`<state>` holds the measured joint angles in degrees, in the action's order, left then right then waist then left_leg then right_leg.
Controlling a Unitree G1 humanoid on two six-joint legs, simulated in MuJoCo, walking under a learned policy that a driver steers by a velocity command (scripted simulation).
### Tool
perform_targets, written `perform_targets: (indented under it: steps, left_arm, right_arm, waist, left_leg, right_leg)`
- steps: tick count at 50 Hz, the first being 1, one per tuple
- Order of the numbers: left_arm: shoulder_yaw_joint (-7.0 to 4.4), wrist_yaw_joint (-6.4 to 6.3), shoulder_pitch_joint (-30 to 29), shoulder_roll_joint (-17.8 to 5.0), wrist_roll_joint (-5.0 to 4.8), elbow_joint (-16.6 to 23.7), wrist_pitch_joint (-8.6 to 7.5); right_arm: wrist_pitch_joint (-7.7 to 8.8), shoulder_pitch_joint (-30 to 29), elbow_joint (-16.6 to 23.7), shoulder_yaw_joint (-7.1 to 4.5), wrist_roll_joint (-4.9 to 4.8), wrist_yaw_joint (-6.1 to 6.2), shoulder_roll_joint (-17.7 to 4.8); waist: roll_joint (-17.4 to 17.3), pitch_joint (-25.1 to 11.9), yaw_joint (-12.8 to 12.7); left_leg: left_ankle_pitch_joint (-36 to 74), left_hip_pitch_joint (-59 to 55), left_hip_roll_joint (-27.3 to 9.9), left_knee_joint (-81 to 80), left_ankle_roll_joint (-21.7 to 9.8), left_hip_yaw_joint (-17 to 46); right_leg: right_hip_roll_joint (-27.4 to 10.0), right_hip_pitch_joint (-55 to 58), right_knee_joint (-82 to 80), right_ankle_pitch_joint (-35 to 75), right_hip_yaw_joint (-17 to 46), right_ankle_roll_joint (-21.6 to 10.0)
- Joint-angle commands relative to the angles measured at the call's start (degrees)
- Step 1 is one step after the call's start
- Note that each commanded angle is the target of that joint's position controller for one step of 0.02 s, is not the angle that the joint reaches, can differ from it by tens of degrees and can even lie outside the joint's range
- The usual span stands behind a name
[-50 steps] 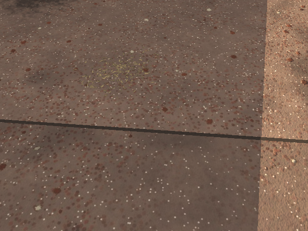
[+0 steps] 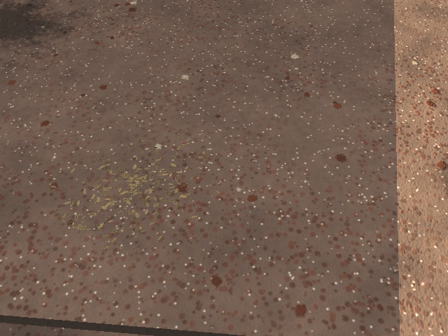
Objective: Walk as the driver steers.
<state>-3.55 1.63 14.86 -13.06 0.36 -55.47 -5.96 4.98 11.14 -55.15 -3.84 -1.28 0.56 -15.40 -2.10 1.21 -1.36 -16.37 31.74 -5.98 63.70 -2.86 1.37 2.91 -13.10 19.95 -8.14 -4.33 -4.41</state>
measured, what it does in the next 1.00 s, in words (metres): walks ahead: left foot, then right foot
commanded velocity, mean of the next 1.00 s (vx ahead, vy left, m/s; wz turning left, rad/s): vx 0.50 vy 0.00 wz -0.17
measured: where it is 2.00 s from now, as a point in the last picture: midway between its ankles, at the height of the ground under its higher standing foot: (268, 195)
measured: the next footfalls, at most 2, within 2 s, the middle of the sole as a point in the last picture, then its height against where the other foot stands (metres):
left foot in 0.36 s outside the picture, level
right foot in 0.92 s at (276, 275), level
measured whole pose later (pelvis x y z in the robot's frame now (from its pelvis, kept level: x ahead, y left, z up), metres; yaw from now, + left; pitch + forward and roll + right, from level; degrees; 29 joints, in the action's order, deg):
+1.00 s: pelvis +0.57 +0.00 -0.02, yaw -13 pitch +2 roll +0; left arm -4.9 2.2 6.7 -15.1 -1.0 -46.5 -3.9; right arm 5.7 15.0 -54.5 -3.1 -1.1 0.3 -14.8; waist 0.0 2.9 0.6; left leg -26.3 14.1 -1.9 66.1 0.0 -1.1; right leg 3.4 -26.9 34.4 -9.9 -2.5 -6.0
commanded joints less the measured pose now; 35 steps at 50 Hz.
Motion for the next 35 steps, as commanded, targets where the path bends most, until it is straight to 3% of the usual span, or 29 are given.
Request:
perform_targets:
  steps: [1,3,7,12,15,16,17,18,19,20,21,22,23,25,27,29,35]
  left_arm:
    - [-1.51,-0.88,0.24,-8.14,-0.03,2.26,-0.96]
    - [-1.5,-1.54,1.92,-8.33,-0.2,1.71,-0.57]
    - [-1.45,-2.08,5.26,-8.65,-0.74,0.6,-0.17]
    - [-1.83,-2.31,9.89,-9.13,-1.18,-1.87,0.93]
    - [-2.42,-2.65,8.78,-10.25,-1.37,-2.11,1.75]
    - [-2.56,-2.7,7.41,-10.77,-1.42,-1.77,1.99]
    - [-2.23,-2.69,6.22,-9.98,-1.42,-1.44,2.28]
    - [-1.4,-2.69,6.09,-8.3,-0.78,-0.31,2.32]
    - [0.64,-2.04,12.71,-1.45,-0.32,0.48,1.16]
    - [0.36,-1.64,11.07,-3.58,-1.27,-0.16,-0.45]
    - [-0.85,-1.43,5.61,-7.92,-2.91,1.42,-1.37]
    - [-0.93,-1.7,1.84,-8.46,-3.11,2.35,-1.64]
    - [-1.33,-2.19,0.0,-8.17,-2.37,2.52,-1.35]
    - [-1.64,-2.64,2.24,-6.02,-1.65,2.01,0.32]
    - [-1.49,-2.73,2.7,-4.21,-1.59,2.02,1.42]
    - [-1.68,-2.74,-0.75,-4.69,-1.47,3.23,1.95]
    - [-1.11,-1.21,-10.59,-3.51,-1.57,6.53,1.72]
  right_arm:
    - [-0.7,1.31,2.41,-0.86,0.62,0.31,-2.56]
    - [-0.66,-2.71,3.7,-0.93,0.94,0.13,-2.43]
    - [-0.22,-10.36,5.64,-0.35,0.62,-0.62,-1.19]
    - [0.36,-17.54,8.38,0.24,0.03,-2.08,-1.42]
    - [0.96,-15.65,8.76,-0.3,-0.16,-2.87,-3.32]
    - [1.09,-11.75,7.83,-1.02,-0.06,-2.85,-4.72]
    - [1.1,-3.29,5.13,-2.32,0.14,-2.62,-6.85]
    - [1.05,7.71,2.3,-3.71,0.75,-2.14,-10.57]
    - [0.68,14.7,0.7,-5.01,1.34,-1.9,-16.15]
    - [0.49,14.85,0.64,-3.45,0.9,-2.01,-11.76]
    - [0.67,9.43,1.42,-2.51,0.47,-1.92,-8.72]
    - [0.76,4.28,2.88,-1.81,0.62,-1.85,-6.52]
    - [0.88,0.56,3.36,-1.2,1.15,-2.05,-4.61]
    - [1.21,-1.17,2.99,-0.55,1.9,-2.36,-2.62]
    - [1.49,0.58,1.96,-0.93,1.77,-1.94,-4.21]
    - [1.7,2.31,1.19,-1.35,2.04,-1.05,-5.86]
    - [1.61,5.41,0.23,-1.19,1.79,0.31,-6.38]
  waist:
    - [4.78,-0.9,2.01]
    - [4.7,0.11,1.16]
    - [5.31,1.89,-1.12]
    - [5.47,4.27,-3.09]
    - [6.88,2.62,-0.62]
    - [7.76,0.05,1.83]
    - [7.21,-4.78,6.05]
    - [3.92,-12.63,9.89]
    - [-10.2,-21.02,7.6]
    - [-11.13,-24.09,8.33]
    - [-8.35,-15.13,7.67]
    - [-4.16,-9.77,6.14]
    - [-1.3,-5.57,4.3]
    - [-3.04,-3.53,1.06]
    - [-2.78,-2.23,0.21]
    - [-1.55,-0.58,0.68]
    - [-1.06,1.93,3.62]
  left_leg:
    - [6.37,6.64,-3.38,-6.03,1.17,2.11]
    - [12.59,9.0,-3.16,-12.57,1.98,1.77]
    - [22.0,6.67,-0.8,-25.17,2.17,-0.64]
    - [19.13,8.29,0.71,-32.3,0.91,-1.24]
    - [13.15,3.26,2.35,-34.58,-1.28,-2.19]
    - [11.92,-3.29,4.25,-35.09,-2.26,-3.84]
    - [12.8,-14.82,6.16,-35.97,-3.74,-5.34]
    - [13.92,-32.56,0.04,-33.6,-6.84,1.57]
    - [5.82,-54.64,-14.62,-37.64,-16.4,28.39]
    - [0.32,-56.35,-16.75,-45.91,-17.41,41.1]
    - [-0.92,-49.4,-14.67,-46.47,-14.1,32.54]
    - [2.43,-40.48,-12.45,-47.55,-12.03,24.46]
    - [6.73,-31.64,-10.27,-49.57,-10.9,18.77]
    - [9.82,-22.75,-7.36,-53.1,-9.76,12.79]
    - [12.65,-20.32,-7.21,-55.56,-10.6,9.32]
    - [14.78,-21.19,-7.6,-57.12,-10.57,6.48]
    - [17.54,-24.58,-5.91,-58.75,-7.04,-3.88]
  right_leg:
    - [-16.49,4.18,-12.87,9.22,14.46,-9.63]
    - [-15.7,5.39,-13.55,9.71,12.36,-8.81]
    - [-13.58,6.26,-14.13,8.92,7.89,-6.85]
    - [-16.73,14.77,-10.89,10.22,7.65,-6.58]
    - [-18.55,18.49,-6.08,19.64,7.79,-5.18]
    - [-17.9,18.31,-1.67,29.21,6.88,-4.4]
    - [-15.21,16.0,7.78,36.08,4.69,-3.01]
    - [-12.07,5.68,23.03,27.52,2.43,-1.01]
    - [-1.8,-18.16,46.29,-2.37,1.36,3.45]
    - [-0.23,-26.01,55.07,-24.8,10.04,2.98]
    - [-3.9,-31.52,58.27,-22.14,10.57,1.84]
    - [-7.23,-30.92,56.19,-16.58,8.82,1.28]
    - [-9.35,-28.29,52.17,-12.48,7.82,1.4]
    - [-11.63,-21.43,47.07,-8.5,8.18,1.48]
    - [-12.21,-21.42,43.75,-6.19,7.66,2.18]
    - [-12.53,-25.54,38.85,-0.72,8.16,3.06]
    - [-9.51,-25.86,21.68,15.15,6.45,2.74]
